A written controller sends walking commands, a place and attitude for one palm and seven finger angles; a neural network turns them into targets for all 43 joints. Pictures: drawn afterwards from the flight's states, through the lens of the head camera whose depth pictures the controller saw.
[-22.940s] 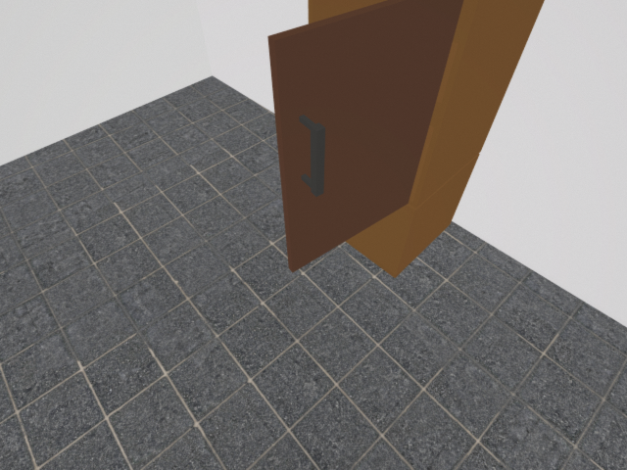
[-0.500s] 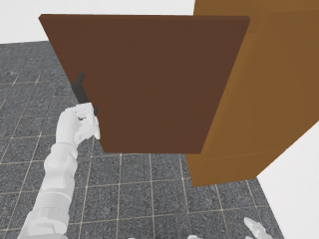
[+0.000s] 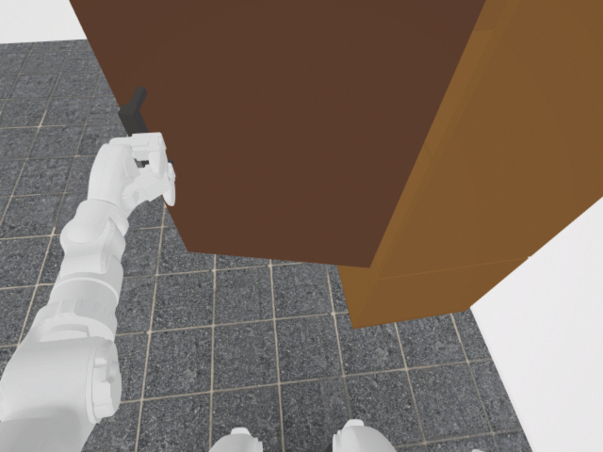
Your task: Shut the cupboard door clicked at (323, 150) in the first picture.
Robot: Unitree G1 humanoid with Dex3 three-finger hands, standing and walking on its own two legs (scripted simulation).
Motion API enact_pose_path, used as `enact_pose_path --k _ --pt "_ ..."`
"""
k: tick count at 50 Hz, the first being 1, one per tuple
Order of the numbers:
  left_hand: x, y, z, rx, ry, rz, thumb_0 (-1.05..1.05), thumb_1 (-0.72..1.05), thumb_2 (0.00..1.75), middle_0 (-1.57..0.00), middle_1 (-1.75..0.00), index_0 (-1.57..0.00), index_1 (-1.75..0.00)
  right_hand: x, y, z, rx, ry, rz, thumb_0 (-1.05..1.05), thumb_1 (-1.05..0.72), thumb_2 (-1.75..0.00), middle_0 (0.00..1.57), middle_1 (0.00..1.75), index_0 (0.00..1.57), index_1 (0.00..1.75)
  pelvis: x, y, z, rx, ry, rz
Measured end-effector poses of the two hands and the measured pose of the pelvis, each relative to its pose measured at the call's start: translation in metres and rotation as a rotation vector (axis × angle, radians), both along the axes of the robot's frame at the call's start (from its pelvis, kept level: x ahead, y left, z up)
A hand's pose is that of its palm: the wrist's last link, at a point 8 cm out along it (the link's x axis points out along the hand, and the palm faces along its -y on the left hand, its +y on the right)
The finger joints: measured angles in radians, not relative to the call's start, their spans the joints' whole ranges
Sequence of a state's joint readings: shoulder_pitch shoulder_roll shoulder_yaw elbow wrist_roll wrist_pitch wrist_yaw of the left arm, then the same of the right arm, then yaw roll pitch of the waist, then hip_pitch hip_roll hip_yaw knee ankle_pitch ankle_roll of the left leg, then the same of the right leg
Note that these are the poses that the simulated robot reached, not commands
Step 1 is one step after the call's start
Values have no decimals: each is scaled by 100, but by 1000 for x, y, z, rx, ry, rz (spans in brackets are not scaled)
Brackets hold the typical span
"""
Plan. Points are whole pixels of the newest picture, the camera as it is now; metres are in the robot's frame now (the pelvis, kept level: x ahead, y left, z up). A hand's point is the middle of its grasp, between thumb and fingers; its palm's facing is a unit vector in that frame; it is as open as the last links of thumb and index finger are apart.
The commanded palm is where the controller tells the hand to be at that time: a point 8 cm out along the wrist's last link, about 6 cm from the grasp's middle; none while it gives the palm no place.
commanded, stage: push the door shut along its arc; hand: left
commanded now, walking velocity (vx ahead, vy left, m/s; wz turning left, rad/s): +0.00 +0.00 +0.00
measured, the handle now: (151, 143) +0.52 +0.21 +0.08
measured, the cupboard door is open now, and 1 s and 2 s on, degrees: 76 63 55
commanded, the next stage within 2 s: pull the fist back off the door in 1.30 s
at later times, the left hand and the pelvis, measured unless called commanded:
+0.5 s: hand (201, 148) +0.51 +0.13 +0.08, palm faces -0.29 -0.96 -0.01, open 3.1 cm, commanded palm +0.51 +0.17 +0.08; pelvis +0.00 +0.02 -0.02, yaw -1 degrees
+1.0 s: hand (224, 125) +0.56 +0.11 +0.08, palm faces -0.38 -0.92 -0.01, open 3.0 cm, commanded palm +0.57 +0.13 +0.08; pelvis +0.01 +0.01 -0.02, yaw -2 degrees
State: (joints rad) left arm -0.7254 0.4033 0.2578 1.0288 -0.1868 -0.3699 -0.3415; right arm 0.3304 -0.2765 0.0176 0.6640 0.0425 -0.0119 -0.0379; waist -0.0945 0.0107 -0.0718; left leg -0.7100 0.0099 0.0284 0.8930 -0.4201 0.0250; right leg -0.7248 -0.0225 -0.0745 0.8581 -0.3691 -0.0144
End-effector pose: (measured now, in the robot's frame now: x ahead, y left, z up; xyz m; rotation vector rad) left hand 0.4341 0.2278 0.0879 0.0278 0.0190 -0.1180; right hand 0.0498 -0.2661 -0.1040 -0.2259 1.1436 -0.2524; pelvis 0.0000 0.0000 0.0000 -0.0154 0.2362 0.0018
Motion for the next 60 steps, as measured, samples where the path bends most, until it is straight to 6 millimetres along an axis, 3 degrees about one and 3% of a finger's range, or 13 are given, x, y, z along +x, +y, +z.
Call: enact_pose_path --k 15,20,32,41,60 --pt "41 -9 -3 -3 24 -93 2 90 90 -130 -150 -132 -150 -49 7 -4 -27 114 -54 1 -91 -90 20 30 20 30 -7 11 -10 -16 59 -5" --pt "54 -18 -3 3 31 -135 2 90 90 -130 -150 -131 -150 -59 12 -6 -27 144 -61 1 -91 -90 20 30 20 30 -6 14 -13 -22 80 -5" --pt "98 -61 -4 -15 56 -217 2 90 90 -130 -150 -130 -150 -74 22 -8 -17 176 -116 0 -91 -90 20 30 20 30 1 18 -18 -24 125 -29" --pt "116 -63 -5 3 63 -243 0 85 91 -130 -150 -130 -150 -91 24 -9 -6 250 -147 0 -91 -90 20 30 20 30 7 14 -21 -23 153 -38" --pt "129 -76 1 5 85 -304 5 94 98 -130 -150 -130 -150 -82 4 -11 -77 255 -104 0 -91 -90 20 30 20 30 4 8 -29 -39 181 -10"
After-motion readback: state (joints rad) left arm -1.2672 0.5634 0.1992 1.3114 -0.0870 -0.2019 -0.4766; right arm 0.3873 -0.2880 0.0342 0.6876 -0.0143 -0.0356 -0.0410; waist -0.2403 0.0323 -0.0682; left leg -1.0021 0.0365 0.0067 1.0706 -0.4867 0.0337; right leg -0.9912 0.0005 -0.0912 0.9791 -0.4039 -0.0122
